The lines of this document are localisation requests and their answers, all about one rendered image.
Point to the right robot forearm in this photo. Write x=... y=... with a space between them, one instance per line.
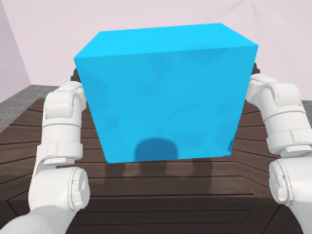
x=288 y=129

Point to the carton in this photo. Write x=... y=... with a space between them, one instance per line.
x=166 y=93

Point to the robot left upper arm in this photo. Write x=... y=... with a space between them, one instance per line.
x=56 y=195

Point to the right robot hand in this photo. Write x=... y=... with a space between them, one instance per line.
x=255 y=69

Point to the robot right upper arm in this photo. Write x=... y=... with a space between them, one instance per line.
x=290 y=183

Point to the pedestal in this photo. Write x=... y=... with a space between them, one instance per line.
x=210 y=195

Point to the left robot hand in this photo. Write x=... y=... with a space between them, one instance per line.
x=75 y=76

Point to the left robot forearm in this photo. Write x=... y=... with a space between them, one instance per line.
x=61 y=129

